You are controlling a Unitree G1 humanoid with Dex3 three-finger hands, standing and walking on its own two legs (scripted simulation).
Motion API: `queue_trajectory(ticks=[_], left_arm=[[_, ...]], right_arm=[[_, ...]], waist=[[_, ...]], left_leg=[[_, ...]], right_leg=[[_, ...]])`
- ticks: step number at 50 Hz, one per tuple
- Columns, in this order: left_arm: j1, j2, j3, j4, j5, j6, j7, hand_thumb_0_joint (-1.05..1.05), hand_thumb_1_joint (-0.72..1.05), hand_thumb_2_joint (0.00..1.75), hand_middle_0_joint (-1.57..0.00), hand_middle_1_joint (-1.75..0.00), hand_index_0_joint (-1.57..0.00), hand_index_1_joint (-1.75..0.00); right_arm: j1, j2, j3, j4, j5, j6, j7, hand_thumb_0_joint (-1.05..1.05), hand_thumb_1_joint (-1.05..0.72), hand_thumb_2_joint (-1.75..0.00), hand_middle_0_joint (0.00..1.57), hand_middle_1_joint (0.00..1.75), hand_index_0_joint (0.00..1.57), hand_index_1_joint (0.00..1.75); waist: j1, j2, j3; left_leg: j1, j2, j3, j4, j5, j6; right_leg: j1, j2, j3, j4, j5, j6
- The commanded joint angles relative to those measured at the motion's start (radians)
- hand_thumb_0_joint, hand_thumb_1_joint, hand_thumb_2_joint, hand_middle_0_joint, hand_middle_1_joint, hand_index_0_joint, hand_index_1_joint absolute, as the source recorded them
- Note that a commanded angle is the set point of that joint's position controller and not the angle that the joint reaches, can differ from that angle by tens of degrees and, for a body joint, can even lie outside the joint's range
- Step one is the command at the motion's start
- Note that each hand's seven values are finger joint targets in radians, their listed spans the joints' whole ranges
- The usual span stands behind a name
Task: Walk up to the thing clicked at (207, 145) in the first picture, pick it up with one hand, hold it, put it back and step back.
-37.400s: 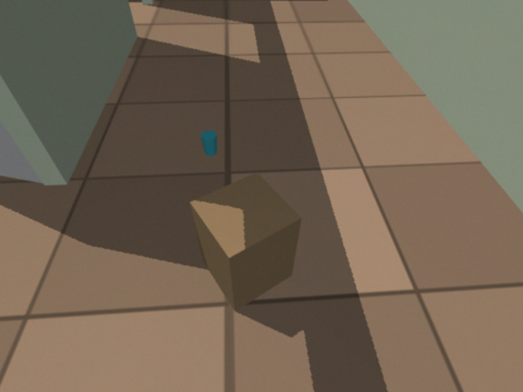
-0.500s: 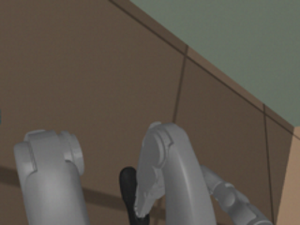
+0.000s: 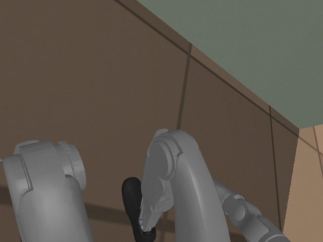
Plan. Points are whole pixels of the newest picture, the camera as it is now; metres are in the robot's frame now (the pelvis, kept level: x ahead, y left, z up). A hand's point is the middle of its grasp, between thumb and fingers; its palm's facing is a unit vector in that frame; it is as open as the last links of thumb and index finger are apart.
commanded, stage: close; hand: left
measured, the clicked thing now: out of the picture +0.38 +0.32 -0.21
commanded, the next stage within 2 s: settle in 0.42 s
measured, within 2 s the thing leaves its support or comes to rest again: leaves its support in 0.90 s
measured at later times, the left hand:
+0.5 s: hand out of the picture +0.36 +0.32 -0.18, palm faces +0.47 -0.88 -0.01, open 11.3 cm
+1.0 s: hand out of the picture +0.35 +0.32 -0.16, palm faces +0.45 -0.89 -0.01, open 11.6 cm
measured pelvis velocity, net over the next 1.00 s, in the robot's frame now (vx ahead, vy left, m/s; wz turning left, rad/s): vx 0.00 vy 0.00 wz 0.01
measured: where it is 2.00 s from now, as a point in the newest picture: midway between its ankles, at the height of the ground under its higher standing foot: (100, 240)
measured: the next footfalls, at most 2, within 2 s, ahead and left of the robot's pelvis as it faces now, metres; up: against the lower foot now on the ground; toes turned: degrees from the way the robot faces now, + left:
none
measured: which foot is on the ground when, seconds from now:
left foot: down 0.00-1.00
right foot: down 0.00-1.00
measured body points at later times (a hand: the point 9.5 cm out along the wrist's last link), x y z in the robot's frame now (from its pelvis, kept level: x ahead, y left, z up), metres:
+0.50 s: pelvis +0.00 +0.00 +0.00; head +0.21 +0.21 +0.34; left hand +0.33 +0.37 -0.18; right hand +0.21 -0.22 -0.03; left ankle +0.08 +0.13 -0.24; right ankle +0.13 -0.12 -0.23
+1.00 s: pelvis +0.00 +0.00 +0.02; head +0.20 +0.20 +0.36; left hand +0.32 +0.36 -0.15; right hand +0.22 -0.23 -0.02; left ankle +0.08 +0.13 -0.24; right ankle +0.13 -0.12 -0.23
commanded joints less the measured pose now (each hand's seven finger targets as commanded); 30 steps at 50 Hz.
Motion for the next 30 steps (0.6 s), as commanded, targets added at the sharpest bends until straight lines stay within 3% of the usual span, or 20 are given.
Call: queue_trajectory(ticks=[1, 10, 11, 17, 24, 30], left_arm=[[-0.147, 0.184, 0.015, -0.121, 0.013, -0.081, 0.031, 0.00, 0.04, 0.49, -0.44, -0.42, -0.43, -0.43], [-0.158, 0.158, -0.040, -0.106, 0.029, -0.072, 0.035, 0.00, 0.39, 0.73, -0.70, -0.66, -0.69, -0.67], [-0.186, 0.153, -0.044, -0.111, 0.027, -0.072, 0.034, 0.00, 0.37, 0.78, -0.77, -0.73, -0.75, -0.74], [-0.194, 0.155, -0.050, -0.103, 0.028, -0.067, 0.042, 0.00, 0.38, 0.97, -0.93, -0.95, -0.92, -0.96], [-0.223, 0.148, -0.070, -0.113, 0.031, -0.062, 0.065, 0.00, 0.33, 1.09, -1.04, -1.09, -1.04, -1.10], [-0.211, 0.175, -0.065, -0.137, 0.039, -0.057, 0.080, 0.00, 0.24, 1.19, -1.10, -1.20, -1.08, -1.23]], right_arm=[[-0.004, -0.359, -0.123, -0.030, -0.002, 0.013, -0.023, 0.00, -0.88, -0.90, 0.20, 0.30, 0.20, 0.30], [-0.003, -0.356, -0.113, -0.031, -0.006, 0.025, -0.022, 0.00, -0.87, -0.89, 0.20, 0.30, 0.20, 0.30], [-0.005, -0.361, -0.115, -0.030, -0.004, 0.026, -0.023, 0.00, -0.87, -0.90, 0.20, 0.30, 0.20, 0.30], [-0.008, -0.360, -0.109, -0.030, -0.006, 0.031, -0.022, 0.00, -0.87, -0.90, 0.20, 0.30, 0.20, 0.30], [-0.001, -0.357, -0.103, -0.028, -0.007, 0.034, -0.020, 0.00, -0.88, -0.90, 0.20, 0.30, 0.20, 0.30], [-0.006, -0.356, -0.103, -0.028, -0.003, 0.044, -0.022, 0.00, -0.90, -0.91, 0.20, 0.30, 0.20, 0.30]], waist=[[-0.093, 0.554, -0.508], [-0.117, 0.534, -0.516], [-0.130, 0.535, -0.506], [-0.126, 0.536, -0.498], [-0.142, 0.527, -0.502], [-0.125, 0.553, -0.512]], left_leg=[[0.372, 0.053, 0.114, -0.351, 0.068, -0.029], [0.387, 0.058, 0.106, -0.344, 0.100, -0.027], [0.384, 0.059, 0.097, -0.350, 0.087, -0.029], [0.384, 0.059, 0.093, -0.353, 0.073, -0.029], [0.380, 0.056, 0.093, -0.346, 0.082, -0.027], [0.406, 0.058, 0.090, -0.357, 0.100, -0.028]], right_leg=[[0.176, 0.031, -0.114, -0.170, 0.161, -0.076], [0.197, 0.040, -0.119, -0.179, 0.193, -0.074], [0.188, 0.037, -0.123, -0.178, 0.187, -0.072], [0.182, 0.040, -0.124, -0.183, 0.176, -0.073], [0.201, 0.042, -0.125, -0.196, 0.186, -0.069], [0.208, 0.042, -0.121, -0.193, 0.193, -0.073]])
